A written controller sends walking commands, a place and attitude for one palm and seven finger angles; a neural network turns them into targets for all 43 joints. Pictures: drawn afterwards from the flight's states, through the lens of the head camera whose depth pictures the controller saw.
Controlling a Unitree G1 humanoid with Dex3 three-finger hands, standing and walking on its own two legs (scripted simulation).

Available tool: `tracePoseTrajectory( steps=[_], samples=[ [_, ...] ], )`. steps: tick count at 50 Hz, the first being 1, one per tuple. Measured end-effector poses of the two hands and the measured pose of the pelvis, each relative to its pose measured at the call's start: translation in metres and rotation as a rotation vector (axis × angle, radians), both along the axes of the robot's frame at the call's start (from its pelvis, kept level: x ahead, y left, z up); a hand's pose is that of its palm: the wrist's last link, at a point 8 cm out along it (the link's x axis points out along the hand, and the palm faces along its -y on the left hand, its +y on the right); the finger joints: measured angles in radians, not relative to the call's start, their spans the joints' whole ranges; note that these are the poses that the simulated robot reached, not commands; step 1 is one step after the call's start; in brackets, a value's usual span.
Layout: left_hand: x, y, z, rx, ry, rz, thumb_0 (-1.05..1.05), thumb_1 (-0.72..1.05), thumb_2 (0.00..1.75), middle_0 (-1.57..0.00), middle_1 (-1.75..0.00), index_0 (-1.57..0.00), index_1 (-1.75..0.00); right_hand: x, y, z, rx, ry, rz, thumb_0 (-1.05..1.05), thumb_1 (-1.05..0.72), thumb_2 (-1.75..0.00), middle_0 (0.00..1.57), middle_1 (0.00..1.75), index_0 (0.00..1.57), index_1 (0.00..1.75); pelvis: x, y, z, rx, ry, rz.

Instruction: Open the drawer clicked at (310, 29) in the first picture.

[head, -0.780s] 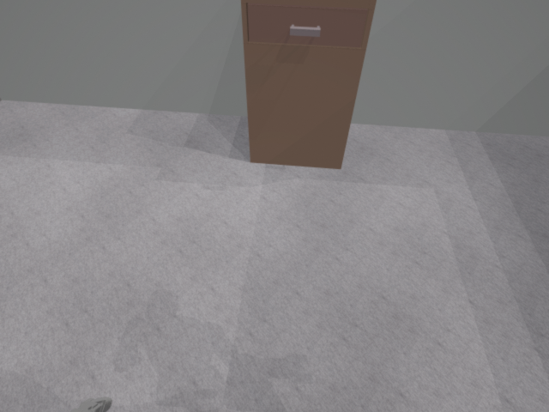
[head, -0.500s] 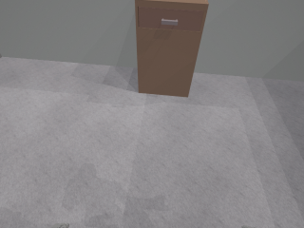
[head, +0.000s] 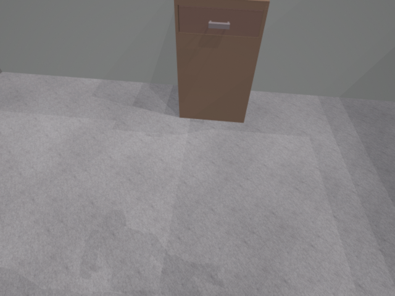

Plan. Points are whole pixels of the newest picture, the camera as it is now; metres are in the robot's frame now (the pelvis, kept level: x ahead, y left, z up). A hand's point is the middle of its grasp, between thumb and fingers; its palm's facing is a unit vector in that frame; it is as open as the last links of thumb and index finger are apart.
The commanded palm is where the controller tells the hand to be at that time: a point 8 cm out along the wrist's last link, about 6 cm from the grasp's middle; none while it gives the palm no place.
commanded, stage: stand and wait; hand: left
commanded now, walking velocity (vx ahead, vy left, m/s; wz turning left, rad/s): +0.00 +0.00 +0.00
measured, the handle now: (219, 24) +1.47 -0.03 -0.04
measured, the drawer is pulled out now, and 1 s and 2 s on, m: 0.00 0.00 0.00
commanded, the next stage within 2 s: look at it before walking up in 0.08 s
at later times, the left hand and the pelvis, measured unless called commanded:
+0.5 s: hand out of the picture +0.07 +0.24 -0.16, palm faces -0.02 -0.94 -0.33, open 7.3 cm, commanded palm none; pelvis +0.00 +0.00 +0.00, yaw +0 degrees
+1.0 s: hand out of the picture +0.05 +0.21 -0.18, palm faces -0.05 -0.97 -0.24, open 7.3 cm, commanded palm none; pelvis +0.03 -0.01 -0.01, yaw -4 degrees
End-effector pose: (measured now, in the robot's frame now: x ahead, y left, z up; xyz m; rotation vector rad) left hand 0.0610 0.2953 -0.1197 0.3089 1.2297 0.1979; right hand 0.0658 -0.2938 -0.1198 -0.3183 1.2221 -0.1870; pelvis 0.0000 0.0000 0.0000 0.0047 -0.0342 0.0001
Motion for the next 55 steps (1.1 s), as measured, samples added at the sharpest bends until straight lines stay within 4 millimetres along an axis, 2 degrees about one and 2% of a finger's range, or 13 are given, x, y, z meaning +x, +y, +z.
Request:
tracePoseTrajectory(
  steps=[16, 41, 46, 51, 55],
  samples=[
    [0.005, -0.008, 0.0, -0.012, -0.014, -0.01, 0.0, 0.9, 0.9, -0.2, -0.3, -0.21, -0.3, 0.003, 0.001, 0.0, 0.01, -0.011, 0.003, 0.01, -0.9, -0.9, 0.2, 0.3, 0.2, 0.3, -0.001, -0.002, 0.001, 0.0, 0.003, 0.0],
    [0.003, -0.009, 0.002, -0.002, -0.005, 0.005, 0.0, 0.9, 0.9, -0.2, -0.3, -0.21, -0.3, 0.012, -0.003, 0.001, 0.006, -0.015, 0.011, 0.01, -0.9, -0.9, 0.2, 0.3, 0.2, 0.3, 0.004, -0.006, 0.002, 0.0, 0.001, -0.002],
    [-0.006, -0.023, -0.011, -0.043, 0.049, 0.004, 0.0, 0.91, 0.9, -0.2, -0.3, -0.2, -0.3, 0.002, 0.01, -0.008, 0.04, 0.001, -0.024, 0.01, -0.9, -0.9, 0.2, 0.3, 0.2, 0.3, 0.013, -0.006, -0.002, -0.001, 0.011, -0.04],
    [-0.015, -0.046, -0.027, -0.103, 0.132, -0.007, 0.0, 0.91, 0.9, -0.2, -0.3, -0.2, -0.3, -0.02, 0.023, -0.025, 0.087, 0.04, -0.104, 0.0, -0.9, -0.9, 0.2, 0.3, 0.2, 0.3, 0.032, -0.01, -0.011, 0.008, 0.025, -0.09],
    [-0.004, -0.071, -0.034, -0.128, 0.18, -0.029, 0.0, 0.91, 0.9, -0.2, -0.3, -0.2, -0.3, -0.044, 0.025, -0.04, 0.127, 0.099, -0.191, 0.0, -0.9, -0.9, 0.2, 0.3, 0.2, 0.3, 0.052, -0.021, -0.018, 0.013, 0.02, -0.135]
  ],
)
